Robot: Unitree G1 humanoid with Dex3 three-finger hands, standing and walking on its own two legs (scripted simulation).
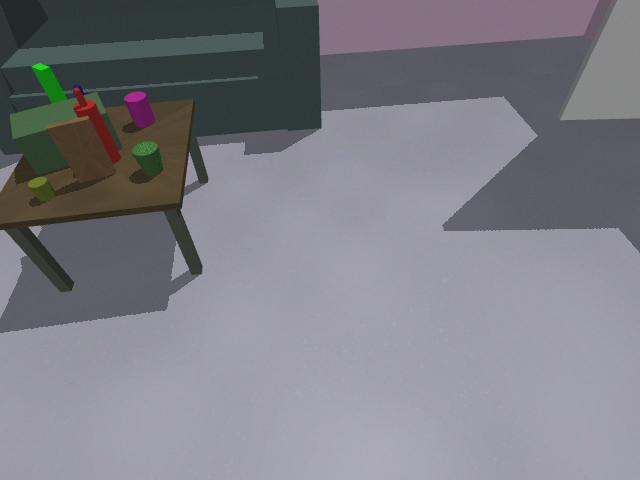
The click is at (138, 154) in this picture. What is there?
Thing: tapered cup
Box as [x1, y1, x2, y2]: [132, 141, 162, 175]
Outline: 138,143 132,148 132,153 145,173 152,175 160,172 162,169 162,163 160,160 157,144 152,141
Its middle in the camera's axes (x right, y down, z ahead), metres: -0.58 -0.28 +1.35
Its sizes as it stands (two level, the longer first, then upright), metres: 0.086 0.086 0.091
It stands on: a support 0.41 m high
